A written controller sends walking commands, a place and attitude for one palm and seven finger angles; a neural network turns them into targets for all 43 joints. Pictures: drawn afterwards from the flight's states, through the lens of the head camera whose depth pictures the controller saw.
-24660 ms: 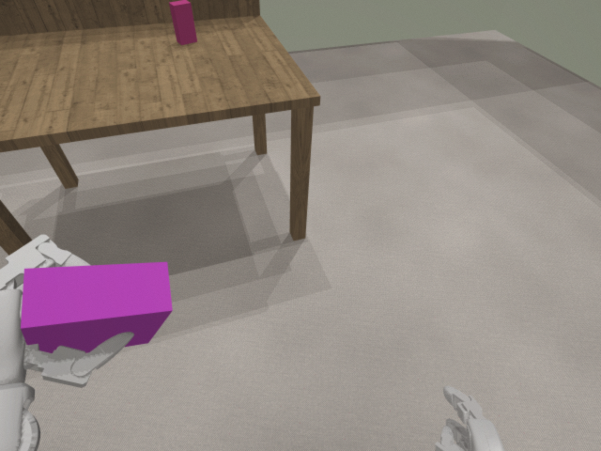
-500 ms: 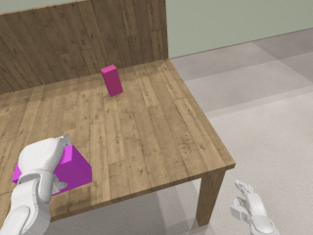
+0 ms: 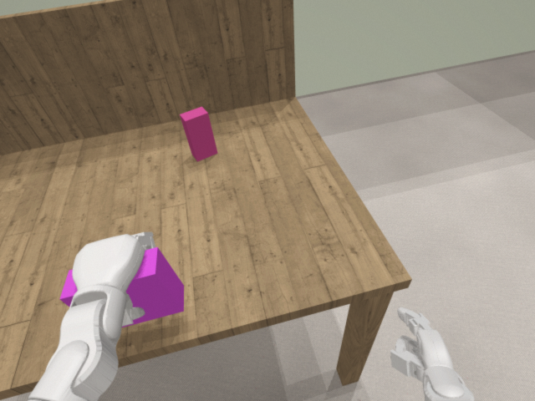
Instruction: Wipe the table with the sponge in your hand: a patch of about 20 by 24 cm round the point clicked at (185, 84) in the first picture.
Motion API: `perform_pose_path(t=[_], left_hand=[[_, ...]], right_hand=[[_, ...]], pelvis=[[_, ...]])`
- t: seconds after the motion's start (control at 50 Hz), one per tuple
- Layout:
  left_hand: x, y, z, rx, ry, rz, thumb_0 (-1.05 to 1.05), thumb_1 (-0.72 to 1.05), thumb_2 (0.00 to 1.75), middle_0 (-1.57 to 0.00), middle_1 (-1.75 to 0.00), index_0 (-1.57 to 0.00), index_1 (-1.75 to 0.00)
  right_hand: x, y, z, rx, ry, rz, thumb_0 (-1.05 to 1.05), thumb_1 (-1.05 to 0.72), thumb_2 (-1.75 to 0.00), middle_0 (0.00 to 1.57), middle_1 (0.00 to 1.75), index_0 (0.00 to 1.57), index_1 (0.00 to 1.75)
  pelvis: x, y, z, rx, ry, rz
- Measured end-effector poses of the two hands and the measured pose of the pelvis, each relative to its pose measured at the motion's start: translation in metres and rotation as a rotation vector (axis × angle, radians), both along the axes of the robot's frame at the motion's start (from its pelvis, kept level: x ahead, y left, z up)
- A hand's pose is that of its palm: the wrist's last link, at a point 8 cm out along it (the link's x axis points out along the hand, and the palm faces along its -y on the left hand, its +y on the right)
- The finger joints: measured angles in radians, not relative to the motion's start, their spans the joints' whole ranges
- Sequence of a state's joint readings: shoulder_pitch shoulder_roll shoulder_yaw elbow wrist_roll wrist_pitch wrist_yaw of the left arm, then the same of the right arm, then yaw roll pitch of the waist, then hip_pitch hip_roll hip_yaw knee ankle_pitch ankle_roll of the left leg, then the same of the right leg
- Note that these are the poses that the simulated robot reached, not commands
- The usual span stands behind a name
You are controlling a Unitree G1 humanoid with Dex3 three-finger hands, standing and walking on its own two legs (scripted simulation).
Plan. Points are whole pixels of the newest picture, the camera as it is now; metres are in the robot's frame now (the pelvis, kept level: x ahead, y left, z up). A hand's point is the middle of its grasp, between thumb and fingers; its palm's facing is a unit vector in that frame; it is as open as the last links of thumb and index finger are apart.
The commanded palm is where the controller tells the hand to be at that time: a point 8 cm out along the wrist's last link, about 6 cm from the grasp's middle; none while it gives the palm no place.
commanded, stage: move the sponge above the wiping area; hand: left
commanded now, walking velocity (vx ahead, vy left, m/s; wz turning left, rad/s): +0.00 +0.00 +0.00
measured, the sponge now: (134, 297) +0.24 +0.27 +0.02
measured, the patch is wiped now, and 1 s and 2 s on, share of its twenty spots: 0.00 0.00 0.00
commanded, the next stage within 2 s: none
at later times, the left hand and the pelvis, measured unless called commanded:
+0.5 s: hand (139, 276) +0.26 +0.26 +0.05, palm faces -0.05 -0.08 -1.00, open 9.2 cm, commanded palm +0.24 +0.26 +0.12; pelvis +0.00 -0.01 +0.00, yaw +0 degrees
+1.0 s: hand (141, 265) +0.28 +0.27 +0.04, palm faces -0.03 -0.06 -1.00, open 9.2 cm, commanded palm +0.25 +0.26 +0.11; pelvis +0.01 -0.01 +0.00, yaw +0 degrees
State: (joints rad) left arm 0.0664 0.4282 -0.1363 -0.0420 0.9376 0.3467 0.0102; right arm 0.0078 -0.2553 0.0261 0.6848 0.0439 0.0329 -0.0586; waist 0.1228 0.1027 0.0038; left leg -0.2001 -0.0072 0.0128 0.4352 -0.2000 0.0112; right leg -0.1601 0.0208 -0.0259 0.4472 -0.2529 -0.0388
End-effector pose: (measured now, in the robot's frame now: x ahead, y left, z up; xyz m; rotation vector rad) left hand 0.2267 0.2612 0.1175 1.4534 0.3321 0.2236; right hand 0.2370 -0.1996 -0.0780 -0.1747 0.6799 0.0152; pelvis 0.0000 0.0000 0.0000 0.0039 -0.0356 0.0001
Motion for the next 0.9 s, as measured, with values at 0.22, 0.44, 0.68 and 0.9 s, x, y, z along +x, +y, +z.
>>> perform_pose_path(t=[0.22,0.44,0.68,0.9], left_hand=[[0.009,0.007,0.014,0.041,-0.100,0.064,0.00,-0.41,1.05,-0.81,-1.39,-0.81,-1.39],[0.011,-0.005,-0.012,0.006,0.024,0.007,0.00,-0.41,1.05,-0.81,-1.39,-0.81,-1.39],[0.027,0.007,-0.003,0.044,-0.041,0.079,0.00,-0.41,1.05,-0.81,-1.39,-0.81,-1.39],[0.030,-0.002,-0.027,0.019,0.040,0.009,0.00,-0.41,1.05,-0.81,-1.39,-0.81,-1.39]], right_hand=[[0.000,0.004,0.000,0.025,0.019,0.001,0.01,-0.90,-0.90,0.20,0.30,0.21,0.30],[0.000,-0.011,0.000,-0.013,0.017,-0.016,0.01,-0.90,-0.90,0.20,0.30,0.21,0.30],[-0.010,-0.023,-0.008,0.001,0.056,-0.061,0.01,-0.90,-0.90,0.20,0.30,0.20,0.30],[-0.013,-0.030,-0.010,-0.031,0.066,-0.075,0.01,-0.90,-0.90,0.20,0.30,0.20,0.30]], pelvis=[[0.002,-0.002,0.000,0.001,0.004,-0.007],[0.003,-0.006,0.000,0.000,0.009,0.000],[0.007,-0.010,-0.001,0.003,0.025,-0.008],[0.008,-0.010,-0.002,0.001,0.033,-0.005]])
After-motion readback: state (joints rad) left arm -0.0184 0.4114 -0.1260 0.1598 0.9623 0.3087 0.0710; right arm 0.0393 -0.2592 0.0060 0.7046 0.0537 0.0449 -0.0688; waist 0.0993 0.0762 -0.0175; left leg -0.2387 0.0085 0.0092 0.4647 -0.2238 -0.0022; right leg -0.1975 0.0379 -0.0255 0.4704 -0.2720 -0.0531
